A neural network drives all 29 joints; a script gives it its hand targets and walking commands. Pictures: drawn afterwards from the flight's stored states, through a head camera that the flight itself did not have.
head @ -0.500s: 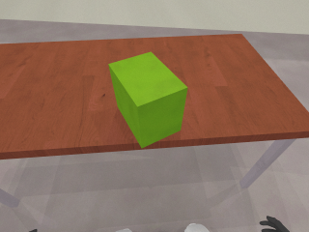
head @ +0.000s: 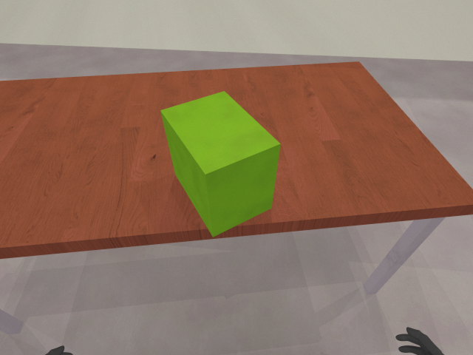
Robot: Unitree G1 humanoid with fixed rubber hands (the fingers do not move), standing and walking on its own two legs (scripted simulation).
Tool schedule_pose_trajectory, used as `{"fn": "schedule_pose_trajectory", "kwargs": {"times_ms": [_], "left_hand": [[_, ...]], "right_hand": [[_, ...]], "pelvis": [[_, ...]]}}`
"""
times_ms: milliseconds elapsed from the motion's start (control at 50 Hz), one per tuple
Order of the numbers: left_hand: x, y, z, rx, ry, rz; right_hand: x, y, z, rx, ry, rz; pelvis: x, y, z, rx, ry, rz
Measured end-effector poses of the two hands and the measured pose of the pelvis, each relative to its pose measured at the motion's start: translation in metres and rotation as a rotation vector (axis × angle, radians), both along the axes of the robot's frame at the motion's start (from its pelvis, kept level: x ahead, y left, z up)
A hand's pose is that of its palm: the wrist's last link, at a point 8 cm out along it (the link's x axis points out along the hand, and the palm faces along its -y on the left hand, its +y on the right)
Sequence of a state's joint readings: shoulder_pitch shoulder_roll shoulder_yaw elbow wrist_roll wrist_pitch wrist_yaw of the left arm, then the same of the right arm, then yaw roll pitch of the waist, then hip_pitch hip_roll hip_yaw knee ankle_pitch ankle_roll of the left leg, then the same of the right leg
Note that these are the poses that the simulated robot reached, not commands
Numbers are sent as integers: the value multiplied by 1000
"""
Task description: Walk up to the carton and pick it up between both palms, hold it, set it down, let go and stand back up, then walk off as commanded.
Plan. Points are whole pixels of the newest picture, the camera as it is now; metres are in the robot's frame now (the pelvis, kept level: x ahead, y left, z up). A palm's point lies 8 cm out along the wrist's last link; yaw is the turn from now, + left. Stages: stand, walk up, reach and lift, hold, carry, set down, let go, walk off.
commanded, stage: walk up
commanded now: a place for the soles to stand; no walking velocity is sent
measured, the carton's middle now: (218, 161) +0.53 +0.04 +0.01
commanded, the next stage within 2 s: reach and lift in 1.90 s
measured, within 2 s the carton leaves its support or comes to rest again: neither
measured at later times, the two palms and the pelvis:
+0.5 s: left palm out of the picture +0.14 +0.32 -0.06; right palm out of the picture +0.13 -0.32 -0.06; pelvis +0.03 -0.01 +0.00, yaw -2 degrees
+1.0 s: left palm (44, 340) +0.19 +0.33 -0.06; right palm (426, 341) +0.16 -0.30 -0.06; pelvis +0.07 +0.01 +0.01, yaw -3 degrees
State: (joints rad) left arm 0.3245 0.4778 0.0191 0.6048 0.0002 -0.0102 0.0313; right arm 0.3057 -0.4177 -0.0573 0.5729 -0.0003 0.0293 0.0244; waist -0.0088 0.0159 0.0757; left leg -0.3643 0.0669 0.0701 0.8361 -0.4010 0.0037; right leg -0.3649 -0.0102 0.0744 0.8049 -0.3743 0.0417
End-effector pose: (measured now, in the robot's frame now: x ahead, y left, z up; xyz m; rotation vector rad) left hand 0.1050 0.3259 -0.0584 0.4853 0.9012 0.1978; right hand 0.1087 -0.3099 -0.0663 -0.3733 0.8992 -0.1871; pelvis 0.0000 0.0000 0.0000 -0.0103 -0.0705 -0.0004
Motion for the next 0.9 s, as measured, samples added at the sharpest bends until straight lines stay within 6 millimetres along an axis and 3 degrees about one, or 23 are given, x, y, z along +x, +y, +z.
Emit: {"fn": "schedule_pose_trajectory", "kwargs": {"times_ms": [160, 340, 520, 720, 800, 900], "left_hand": [[4, -4, 2, -7, -14, -4], [19, 10, 0, -6, 8, -23], [36, -8, 2, -3, 26, -27], [51, 18, -3, -7, 47, -22], [66, 19, -4, -18, 38, -44], [80, 10, -2, -18, 33, -66]], "right_hand": [[2, -2, 2, 5, -16, 0], [11, 4, 8, -9, -14, -12], [25, -10, 2, 1, 14, -20], [41, 15, 8, -16, 13, -21], [41, 14, 17, -38, 10, -42], [44, 7, 13, -31, 17, -57]], "pelvis": [[1, -2, 0, 1, 2, -3], [14, 8, 3, -14, 6, -15], [31, -6, 4, 8, 19, -32], [47, 20, 5, 0, 19, -43], [53, 23, 9, -16, 5, -52], [60, 17, 7, -6, 9, -55]]}}
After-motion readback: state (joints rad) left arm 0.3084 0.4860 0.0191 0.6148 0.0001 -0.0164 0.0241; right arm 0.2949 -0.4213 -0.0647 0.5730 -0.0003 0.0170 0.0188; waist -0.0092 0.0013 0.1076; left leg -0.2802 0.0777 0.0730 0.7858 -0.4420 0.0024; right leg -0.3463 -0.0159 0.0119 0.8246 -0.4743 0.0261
